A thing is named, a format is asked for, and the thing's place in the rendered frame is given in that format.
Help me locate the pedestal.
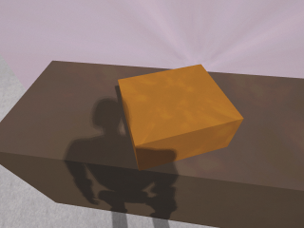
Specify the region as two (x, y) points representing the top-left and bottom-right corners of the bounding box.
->
(0, 60), (304, 228)

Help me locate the carton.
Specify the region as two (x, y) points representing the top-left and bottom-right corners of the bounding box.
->
(118, 64), (243, 171)

